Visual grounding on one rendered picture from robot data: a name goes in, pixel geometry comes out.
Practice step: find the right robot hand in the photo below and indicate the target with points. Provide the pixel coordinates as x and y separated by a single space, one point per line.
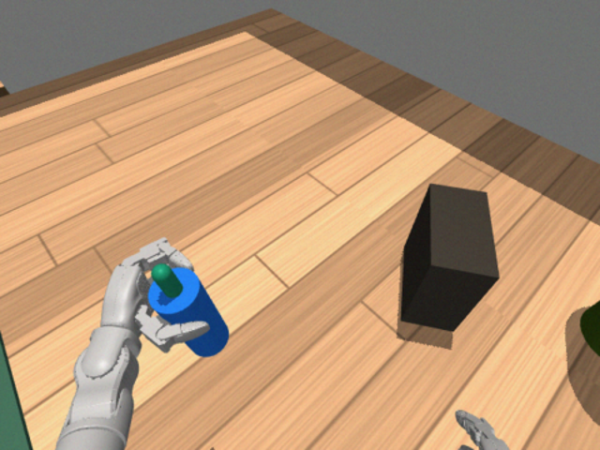
482 433

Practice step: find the left robot arm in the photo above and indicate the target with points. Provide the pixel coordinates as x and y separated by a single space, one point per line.
100 414

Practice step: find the left robot hand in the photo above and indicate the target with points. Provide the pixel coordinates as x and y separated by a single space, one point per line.
126 298

